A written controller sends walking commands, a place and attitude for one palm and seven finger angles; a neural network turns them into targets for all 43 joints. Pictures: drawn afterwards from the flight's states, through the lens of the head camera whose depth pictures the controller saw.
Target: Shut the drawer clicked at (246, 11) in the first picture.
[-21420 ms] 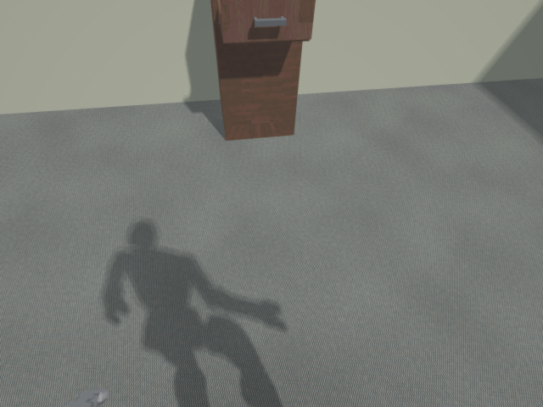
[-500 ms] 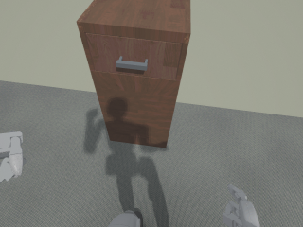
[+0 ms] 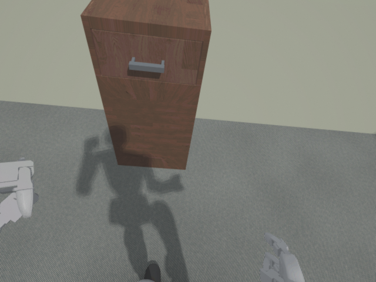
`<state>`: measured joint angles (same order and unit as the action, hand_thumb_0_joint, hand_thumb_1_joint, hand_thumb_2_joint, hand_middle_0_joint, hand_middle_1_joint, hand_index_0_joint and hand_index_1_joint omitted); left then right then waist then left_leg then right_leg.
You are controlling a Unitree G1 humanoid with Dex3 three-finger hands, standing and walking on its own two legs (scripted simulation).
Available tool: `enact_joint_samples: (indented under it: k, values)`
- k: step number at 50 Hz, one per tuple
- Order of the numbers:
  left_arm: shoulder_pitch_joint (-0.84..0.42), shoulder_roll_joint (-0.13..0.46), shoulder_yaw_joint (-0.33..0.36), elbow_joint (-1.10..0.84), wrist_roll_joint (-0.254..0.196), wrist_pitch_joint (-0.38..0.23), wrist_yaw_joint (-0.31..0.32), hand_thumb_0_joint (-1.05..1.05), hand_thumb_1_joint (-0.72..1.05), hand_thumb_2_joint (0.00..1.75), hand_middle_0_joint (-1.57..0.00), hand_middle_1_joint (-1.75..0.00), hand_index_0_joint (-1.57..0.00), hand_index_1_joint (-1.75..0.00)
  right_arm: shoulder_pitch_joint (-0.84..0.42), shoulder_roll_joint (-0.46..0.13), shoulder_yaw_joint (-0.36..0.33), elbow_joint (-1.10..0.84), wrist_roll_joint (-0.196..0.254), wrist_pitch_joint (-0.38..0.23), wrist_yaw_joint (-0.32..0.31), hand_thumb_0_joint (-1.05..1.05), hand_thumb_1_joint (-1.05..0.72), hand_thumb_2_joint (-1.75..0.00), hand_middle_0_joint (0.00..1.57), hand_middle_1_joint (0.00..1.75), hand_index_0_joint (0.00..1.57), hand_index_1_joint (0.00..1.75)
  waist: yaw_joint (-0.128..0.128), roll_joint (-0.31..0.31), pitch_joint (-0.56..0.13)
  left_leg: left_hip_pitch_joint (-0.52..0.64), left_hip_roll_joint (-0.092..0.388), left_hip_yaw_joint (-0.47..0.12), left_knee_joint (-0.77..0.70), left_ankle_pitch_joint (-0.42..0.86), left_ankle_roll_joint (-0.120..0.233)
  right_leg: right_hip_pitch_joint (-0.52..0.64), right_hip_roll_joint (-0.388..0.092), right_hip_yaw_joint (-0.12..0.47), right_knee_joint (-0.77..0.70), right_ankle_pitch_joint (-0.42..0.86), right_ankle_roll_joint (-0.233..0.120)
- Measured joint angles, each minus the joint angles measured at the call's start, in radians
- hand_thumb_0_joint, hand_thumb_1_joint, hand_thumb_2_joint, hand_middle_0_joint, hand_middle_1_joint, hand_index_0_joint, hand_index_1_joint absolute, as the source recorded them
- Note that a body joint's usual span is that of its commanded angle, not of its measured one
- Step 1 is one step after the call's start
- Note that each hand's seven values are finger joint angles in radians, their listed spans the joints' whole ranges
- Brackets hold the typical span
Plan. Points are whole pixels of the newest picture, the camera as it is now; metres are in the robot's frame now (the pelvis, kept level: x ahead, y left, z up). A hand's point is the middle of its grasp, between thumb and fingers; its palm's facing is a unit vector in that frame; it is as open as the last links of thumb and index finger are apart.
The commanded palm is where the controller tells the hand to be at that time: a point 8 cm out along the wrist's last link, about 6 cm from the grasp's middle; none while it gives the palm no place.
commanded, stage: stop stepping back and stand still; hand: left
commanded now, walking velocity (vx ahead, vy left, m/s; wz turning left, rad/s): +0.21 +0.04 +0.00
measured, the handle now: (147, 64) +0.81 +0.19 -0.01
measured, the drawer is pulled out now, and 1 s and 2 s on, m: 0.00 0.00 0.00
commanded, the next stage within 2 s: let the arm hang, fingers relaxed in 0.64 s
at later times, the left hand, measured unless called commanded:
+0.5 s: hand out of the picture +0.11 +0.19 +0.17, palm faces +0.30 -0.84 -0.44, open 3.2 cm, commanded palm +0.07 +0.25 +0.18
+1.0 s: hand out of the picture +0.01 +0.20 -0.17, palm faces +0.06 -0.97 -0.23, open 3.0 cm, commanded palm none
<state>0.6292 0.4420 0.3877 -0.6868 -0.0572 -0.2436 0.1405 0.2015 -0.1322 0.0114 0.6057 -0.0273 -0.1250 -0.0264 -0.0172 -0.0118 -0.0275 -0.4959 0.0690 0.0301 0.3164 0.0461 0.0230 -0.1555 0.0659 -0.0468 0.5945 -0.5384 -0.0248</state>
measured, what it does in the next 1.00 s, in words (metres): steps on the spot: right foot, then left foot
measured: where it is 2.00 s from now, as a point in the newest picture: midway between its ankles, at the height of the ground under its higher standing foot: outside the picture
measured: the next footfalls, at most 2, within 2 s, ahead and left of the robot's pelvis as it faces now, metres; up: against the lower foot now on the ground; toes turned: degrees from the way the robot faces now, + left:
right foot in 0.06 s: -0.07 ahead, -0.10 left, +0.00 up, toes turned -1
left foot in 0.18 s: +0.09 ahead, +0.08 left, +0.00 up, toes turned -1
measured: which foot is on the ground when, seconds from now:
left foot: down 0.00-0.06, up 0.08-0.16, down 0.18-0.36, up 0.38-0.62, down 0.64-1.00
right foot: up 0.00-0.04, down 0.06-1.00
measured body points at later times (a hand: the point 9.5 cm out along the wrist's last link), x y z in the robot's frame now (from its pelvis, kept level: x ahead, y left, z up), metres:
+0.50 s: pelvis -0.07 -0.02 +0.00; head -0.09 -0.02 +0.45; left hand +0.09 +0.24 +0.19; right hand +0.03 -0.28 -0.09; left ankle -0.04 +0.11 -0.67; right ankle -0.12 -0.10 -0.74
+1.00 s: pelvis -0.08 +0.01 -0.02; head -0.06 +0.03 +0.43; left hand +0.00 +0.25 -0.15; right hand +0.06 -0.22 -0.13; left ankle -0.03 +0.13 -0.74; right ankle -0.12 -0.10 -0.74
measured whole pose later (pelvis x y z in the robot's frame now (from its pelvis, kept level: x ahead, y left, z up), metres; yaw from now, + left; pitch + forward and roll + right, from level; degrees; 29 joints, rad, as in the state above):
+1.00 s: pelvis -0.08 +0.01 -0.02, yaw +2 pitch -2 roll -1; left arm 0.35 0.19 0.03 0.65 0.05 0.04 0.04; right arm 0.18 -0.19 0.00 0.77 -0.03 0.02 0.02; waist -0.01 -0.02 0.06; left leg -0.35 0.02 0.02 0.65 -0.22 0.02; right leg -0.19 -0.03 -0.09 0.66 -0.43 0.00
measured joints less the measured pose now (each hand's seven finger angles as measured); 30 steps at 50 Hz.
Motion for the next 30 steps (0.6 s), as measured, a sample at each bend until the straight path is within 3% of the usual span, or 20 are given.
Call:
enact_joint_samples:
  k: [3,5,7,10,13,16,18,20,23,26,30]
  values:
    - [0.038,0.041,0.04,-0.019,-0.009,0.005,-0.006,0.01,0.89,0.9,-1.41,-1.6,-1.4,-1.59,-0.013,-0.009,0.01,-0.023,0.002,0.014,-0.003,0.01,-0.9,-0.9,0.21,0.3,0.2,0.3,0.009,-0.04,0.014,-0.067,-0.033,0.039,0.083,-0.073,-0.023,0.084,-0.036,0.001,-0.227,0.162,-0.03]
    - [0.057,0.03,0.02,-0.012,-0.012,0.013,-0.015,0.01,0.89,0.9,-1.41,-1.6,-1.4,-1.59,-0.015,-0.041,0.005,0.01,0.001,0.04,-0.01,0.01,-0.9,-0.9,0.21,0.3,0.2,0.3,0.007,0.013,0.033,-0.086,-0.024,0.01,0.241,-0.194,-0.024,0.089,-0.01,-0.002,-0.188,0.17,-0.015]
    - [0.09,0.032,0.018,-0.006,-0.016,0.021,-0.018,0.01,0.89,0.9,-1.41,-1.6,-1.4,-1.59,0.03,-0.054,-0.001,0.039,0.017,0.058,-0.015,0.01,-0.9,-0.9,0.21,0.3,0.2,0.3,0.018,0.013,-0.003,-0.045,-0.047,0.005,0.344,-0.241,-0.024,0.098,-0.019,0.017,-0.159,0.135,-0.002]
    - [0.1,0.006,0.033,0.022,-0.013,0.025,-0.008,0.01,0.89,0.9,-1.41,-1.6,-1.41,-1.59,0.095,-0.076,-0.011,0.053,0.037,0.062,-0.033,0.01,-0.9,-0.9,0.21,0.3,0.2,0.3,0.012,0.006,-0.059,0.088,-0.069,0.015,0.27,-0.259,0.005,0.097,-0.037,0.032,-0.096,0.086,0.009]
    - [-0.01,-0.044,0.016,0.144,-0.004,0.036,0.007,0.01,0.89,0.9,-1.41,-1.6,-1.41,-1.59,0.088,-0.095,-0.022,0.063,0.042,0.055,-0.056,0.01,-0.9,-0.9,0.21,0.3,0.2,0.3,0.002,-0.003,-0.04,0.109,-0.099,0.031,0.252,-0.223,0.03,0.053,-0.072,0.032,0.028,0.088,0.023]
    - [-0.083,-0.071,-0.001,0.243,0.006,0.074,0.014,0.01,0.89,0.9,-1.41,-1.6,-1.41,-1.59,0.064,-0.094,-0.023,0.053,0.034,0.048,-0.064,0.01,-0.91,-0.9,0.2,0.3,0.2,0.3,-0.019,0.011,-0.022,0.115,-0.099,0.031,0.207,-0.174,0.025,-0.01,-0.065,0.026,0.075,0.023,0.008]
    - [-0.091,-0.069,-0.017,0.25,0.015,0.085,0.009,0.01,0.89,0.9,-1.41,-1.6,-1.4,-1.59,0.057,-0.085,-0.023,0.034,0.033,0.048,-0.06,0.01,-0.91,-0.9,0.2,0.3,0.2,0.3,-0.04,0.019,-0.004,0.092,-0.097,0.011,0.224,-0.227,0.013,-0.013,-0.054,0.006,0.017,0.077,-0.014]
    - [-0.052,-0.07,-0.041,0.206,0.023,0.078,-0.001,0.01,0.89,0.9,-1.41,-1.6,-1.4,-1.59,0.063,-0.076,-0.025,0.033,0.034,0.057,-0.044,0.01,-0.91,-0.9,0.2,0.3,0.2,0.3,-0.036,0.007,-0.003,0.014,-0.104,-0.011,0.432,-0.345,-0.008,-0.021,-0.053,-0.004,-0.013,0.161,-0.029]
    - [0.045,-0.09,-0.057,0.119,0.029,0.042,-0.014,0.01,0.89,0.9,-1.41,-1.6,-1.4,-1.59,0.084,-0.072,-0.026,0.053,0.03,0.063,-0.025,0.01,-0.91,-0.9,0.2,0.3,0.2,0.3,-0.003,-0.028,-0.029,-0.061,-0.1,-0.012,0.714,-0.347,-0.023,-0.02,-0.056,0.023,-0.08,0.197,-0.034]
    - [0.082,-0.082,-0.046,0.092,0.041,0.003,-0.008,0.01,0.89,0.9,-1.41,-1.6,-1.4,-1.59,0.11,-0.073,-0.031,0.047,0.028,0.051,-0.036,0.01,-0.9,-0.9,0.2,0.3,0.2,0.3,0.005,-0.04,-0.041,-0.025,-0.057,0.008,0.642,-0.333,-0.017,-0.014,-0.065,0.023,-0.143,0.231,-0.031]
    - [0.019,-0.066,-0.031,0.134,0.046,-0.008,0.02,0.01,0.89,0.9,-1.41,-1.6,-1.41,-1.59,0.111,-0.097,-0.045,0.048,0.027,0.023,-0.059,0.01,-0.9,-0.9,0.2,0.3,0.2,0.3,0.012,-0.019,-0.017,0.127,-0.025,0.035,0.328,-0.324,0.004,-0.023,-0.08,-0.003,-0.118,0.213,-0.017]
